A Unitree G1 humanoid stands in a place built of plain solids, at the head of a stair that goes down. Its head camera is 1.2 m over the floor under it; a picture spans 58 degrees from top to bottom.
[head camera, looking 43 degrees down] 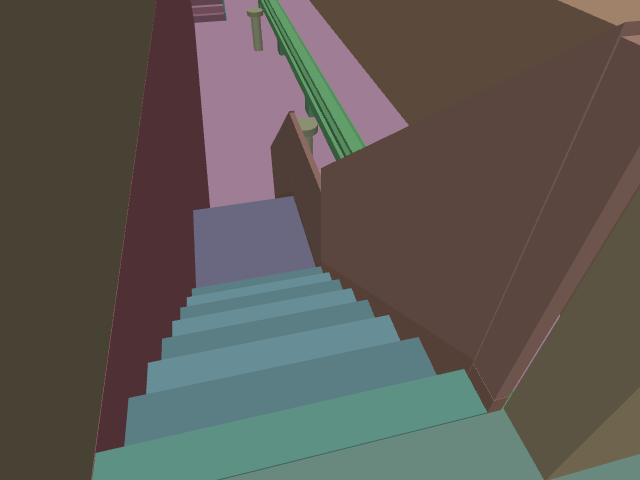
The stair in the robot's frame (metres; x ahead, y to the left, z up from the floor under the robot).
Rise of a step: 0.21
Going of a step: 0.27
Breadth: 1.07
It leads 13 degrees to the left of straight ahead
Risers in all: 8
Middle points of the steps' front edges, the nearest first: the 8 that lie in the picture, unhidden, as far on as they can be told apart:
0.58 0.08 0.00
0.84 0.14 -0.21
1.10 0.20 -0.41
1.36 0.26 -0.62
1.62 0.33 -0.83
1.88 0.39 -1.04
2.14 0.45 -1.25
2.40 0.51 -1.46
